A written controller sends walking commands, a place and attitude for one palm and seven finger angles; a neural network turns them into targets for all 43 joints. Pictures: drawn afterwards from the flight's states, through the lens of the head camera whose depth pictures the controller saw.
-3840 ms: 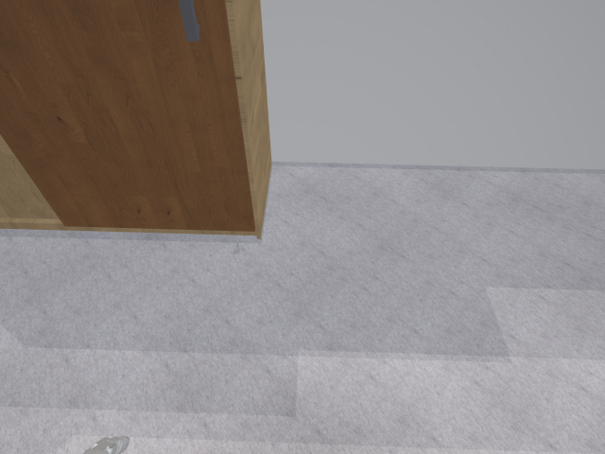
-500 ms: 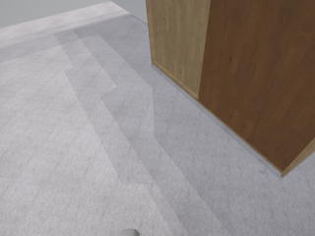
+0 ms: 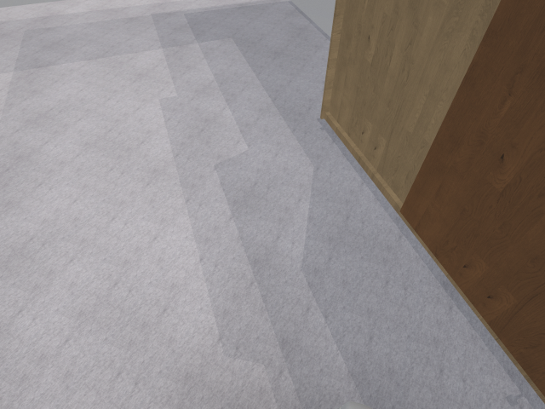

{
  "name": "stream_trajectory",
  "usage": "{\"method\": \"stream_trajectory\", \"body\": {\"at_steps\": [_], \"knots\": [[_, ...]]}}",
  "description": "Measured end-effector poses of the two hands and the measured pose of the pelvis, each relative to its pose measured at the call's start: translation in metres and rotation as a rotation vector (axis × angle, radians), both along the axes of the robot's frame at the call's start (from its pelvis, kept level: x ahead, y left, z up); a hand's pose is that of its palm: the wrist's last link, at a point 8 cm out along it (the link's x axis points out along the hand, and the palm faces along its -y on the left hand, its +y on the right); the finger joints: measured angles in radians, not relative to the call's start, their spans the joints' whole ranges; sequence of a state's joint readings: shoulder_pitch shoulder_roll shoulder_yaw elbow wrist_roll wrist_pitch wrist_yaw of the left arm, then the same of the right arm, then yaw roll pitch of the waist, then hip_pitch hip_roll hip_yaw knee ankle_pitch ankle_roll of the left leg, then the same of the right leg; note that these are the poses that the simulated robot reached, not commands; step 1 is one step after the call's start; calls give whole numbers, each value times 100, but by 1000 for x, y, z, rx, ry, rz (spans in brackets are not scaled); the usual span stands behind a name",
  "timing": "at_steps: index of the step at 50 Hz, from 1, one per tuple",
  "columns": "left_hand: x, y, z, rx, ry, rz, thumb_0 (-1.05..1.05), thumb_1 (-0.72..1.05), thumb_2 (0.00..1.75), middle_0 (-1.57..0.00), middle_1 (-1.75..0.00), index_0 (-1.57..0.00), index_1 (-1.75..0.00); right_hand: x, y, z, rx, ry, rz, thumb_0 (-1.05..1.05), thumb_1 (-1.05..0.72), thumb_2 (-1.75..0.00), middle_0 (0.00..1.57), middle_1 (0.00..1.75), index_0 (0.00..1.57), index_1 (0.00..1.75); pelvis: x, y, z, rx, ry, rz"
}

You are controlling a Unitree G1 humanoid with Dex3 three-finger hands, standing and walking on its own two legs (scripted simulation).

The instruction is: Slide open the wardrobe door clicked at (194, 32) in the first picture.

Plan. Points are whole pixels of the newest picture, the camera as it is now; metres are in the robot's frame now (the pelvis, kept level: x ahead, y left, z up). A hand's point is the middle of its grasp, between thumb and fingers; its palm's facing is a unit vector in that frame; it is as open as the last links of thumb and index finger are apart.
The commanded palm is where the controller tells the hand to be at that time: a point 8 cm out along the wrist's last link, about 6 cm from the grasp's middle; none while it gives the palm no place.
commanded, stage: walk to a spot facing it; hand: right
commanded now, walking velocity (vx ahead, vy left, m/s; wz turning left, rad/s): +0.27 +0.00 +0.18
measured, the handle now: out of the picture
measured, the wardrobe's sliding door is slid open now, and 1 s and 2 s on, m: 0.00 0.00 0.00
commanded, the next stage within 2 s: turn to face it in 0.02 s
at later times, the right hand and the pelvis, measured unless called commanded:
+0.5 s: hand (431, 391) +0.20 -0.25 -0.17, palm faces +0.13 +0.98 -0.15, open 7.4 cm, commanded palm none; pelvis +0.16 -0.07 +0.01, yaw -5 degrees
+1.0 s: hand (423, 390) +0.20 -0.23 -0.14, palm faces +0.40 +0.88 -0.26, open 7.4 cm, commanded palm none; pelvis +0.18 -0.01 +0.01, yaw -25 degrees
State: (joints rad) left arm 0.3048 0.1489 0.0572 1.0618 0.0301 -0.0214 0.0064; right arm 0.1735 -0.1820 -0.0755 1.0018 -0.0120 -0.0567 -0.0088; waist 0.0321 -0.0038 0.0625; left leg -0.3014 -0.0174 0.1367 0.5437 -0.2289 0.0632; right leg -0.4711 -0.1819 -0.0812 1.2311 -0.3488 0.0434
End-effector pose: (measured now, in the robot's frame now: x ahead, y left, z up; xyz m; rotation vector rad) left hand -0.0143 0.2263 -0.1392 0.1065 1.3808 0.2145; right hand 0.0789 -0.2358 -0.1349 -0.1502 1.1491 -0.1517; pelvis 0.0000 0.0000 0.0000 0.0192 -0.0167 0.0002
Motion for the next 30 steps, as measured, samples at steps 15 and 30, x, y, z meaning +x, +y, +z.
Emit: {"method": "stream_trajectory", "body": {"at_steps": [15,30], "knots": [[245,-51,27,60,-307,-173,0,91,90,-20,-29,-20,-30,40,-52,-26,53,199,-75,0,-92,-90,20,30,20,30,126,-55,-4,18,-9,8],[225,-47,22,47,-36,-161,-1,92,90,-21,-30,-20,-30,146,-65,6,20,42,-138,0,-91,-90,20,30,19,30,168,-58,13,12,24,-138]]}}
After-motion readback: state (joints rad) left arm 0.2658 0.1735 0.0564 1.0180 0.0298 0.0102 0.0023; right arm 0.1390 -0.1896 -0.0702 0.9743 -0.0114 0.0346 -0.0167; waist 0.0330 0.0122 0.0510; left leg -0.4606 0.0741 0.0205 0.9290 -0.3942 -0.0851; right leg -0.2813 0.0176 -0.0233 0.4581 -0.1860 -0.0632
